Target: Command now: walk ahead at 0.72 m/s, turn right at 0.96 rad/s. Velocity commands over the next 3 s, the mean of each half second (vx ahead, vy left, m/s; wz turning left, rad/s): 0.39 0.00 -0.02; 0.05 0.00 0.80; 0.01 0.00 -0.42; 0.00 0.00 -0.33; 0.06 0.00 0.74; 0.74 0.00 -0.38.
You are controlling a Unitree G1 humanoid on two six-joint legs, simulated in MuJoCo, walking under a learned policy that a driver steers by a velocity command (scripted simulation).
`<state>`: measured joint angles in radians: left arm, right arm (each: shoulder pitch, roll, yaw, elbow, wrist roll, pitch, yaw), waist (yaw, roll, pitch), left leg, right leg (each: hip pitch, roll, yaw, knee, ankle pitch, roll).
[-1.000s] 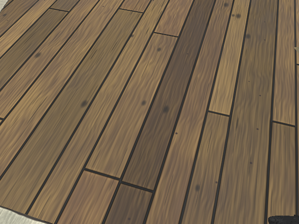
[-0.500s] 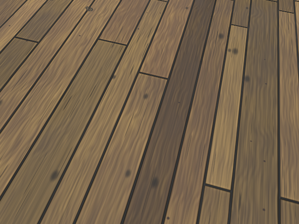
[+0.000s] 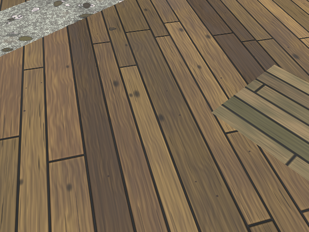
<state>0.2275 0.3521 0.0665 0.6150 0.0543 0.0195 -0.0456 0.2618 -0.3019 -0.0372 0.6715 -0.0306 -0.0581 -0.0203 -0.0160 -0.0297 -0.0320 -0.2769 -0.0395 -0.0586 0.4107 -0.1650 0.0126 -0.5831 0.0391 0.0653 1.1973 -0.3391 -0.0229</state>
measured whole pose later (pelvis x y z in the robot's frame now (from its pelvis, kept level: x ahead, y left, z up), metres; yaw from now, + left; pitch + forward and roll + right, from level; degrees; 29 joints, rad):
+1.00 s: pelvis +0.28 -0.03 +0.00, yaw +29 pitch +3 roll -2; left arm 0.05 0.31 0.09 0.74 0.00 0.00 0.02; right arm 0.17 -0.32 -0.08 0.55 0.00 0.04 -0.04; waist -0.01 -0.01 0.06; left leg -0.37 -0.07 -0.12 0.49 -0.16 0.05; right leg -0.55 0.02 0.08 0.91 -0.33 0.07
